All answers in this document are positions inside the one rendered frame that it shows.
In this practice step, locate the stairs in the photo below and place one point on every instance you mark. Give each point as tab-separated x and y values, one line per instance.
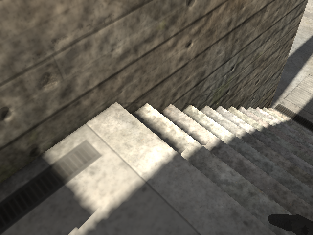
259	157

